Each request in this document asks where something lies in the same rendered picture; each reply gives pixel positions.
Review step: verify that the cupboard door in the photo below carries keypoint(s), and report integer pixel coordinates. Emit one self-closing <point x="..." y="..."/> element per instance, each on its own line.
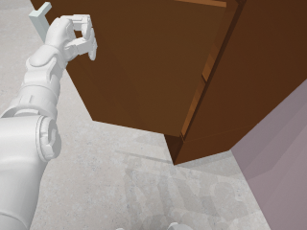
<point x="149" y="59"/>

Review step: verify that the robot left upper arm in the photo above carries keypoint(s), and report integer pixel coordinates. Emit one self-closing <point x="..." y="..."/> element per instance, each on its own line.
<point x="27" y="144"/>

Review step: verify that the robot left forearm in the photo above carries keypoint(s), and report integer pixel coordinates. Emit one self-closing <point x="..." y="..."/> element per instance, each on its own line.
<point x="40" y="88"/>

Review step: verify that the handle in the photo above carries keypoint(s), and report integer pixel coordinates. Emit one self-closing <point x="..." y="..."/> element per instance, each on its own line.
<point x="40" y="22"/>

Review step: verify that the left robot hand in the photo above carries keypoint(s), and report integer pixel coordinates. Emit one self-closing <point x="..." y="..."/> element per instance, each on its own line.
<point x="61" y="36"/>

